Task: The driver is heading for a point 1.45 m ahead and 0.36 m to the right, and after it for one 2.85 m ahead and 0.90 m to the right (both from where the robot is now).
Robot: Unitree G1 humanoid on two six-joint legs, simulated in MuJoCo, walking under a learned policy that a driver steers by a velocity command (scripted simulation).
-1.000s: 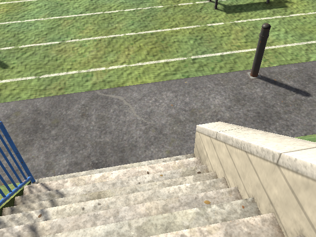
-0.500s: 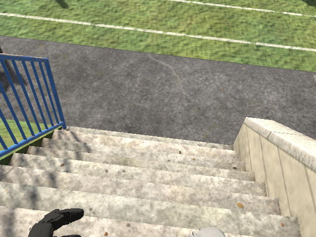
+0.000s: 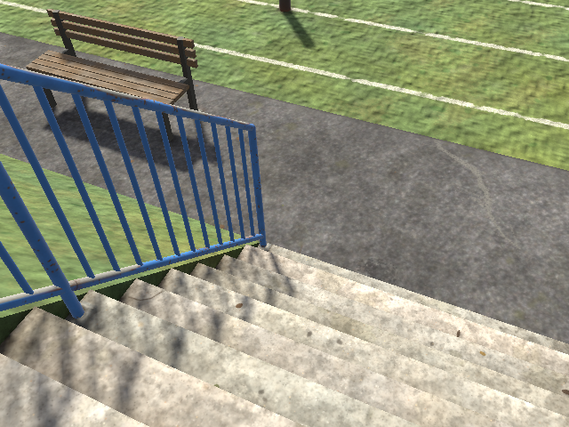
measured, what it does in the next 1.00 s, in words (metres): steps on the spot: left foot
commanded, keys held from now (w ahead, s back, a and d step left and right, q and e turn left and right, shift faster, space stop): no key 0.68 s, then w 0.24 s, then no key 0.08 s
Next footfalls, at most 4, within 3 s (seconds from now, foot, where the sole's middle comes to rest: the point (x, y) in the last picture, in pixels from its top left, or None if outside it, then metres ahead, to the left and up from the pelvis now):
0.12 left None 0.08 0.15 -0.75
2.14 right None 0.28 -0.03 -0.94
2.68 left None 0.60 0.21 -1.16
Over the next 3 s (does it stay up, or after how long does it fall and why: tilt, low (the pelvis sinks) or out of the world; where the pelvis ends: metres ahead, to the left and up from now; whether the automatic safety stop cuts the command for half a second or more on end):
stays up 0.53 0.15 -0.41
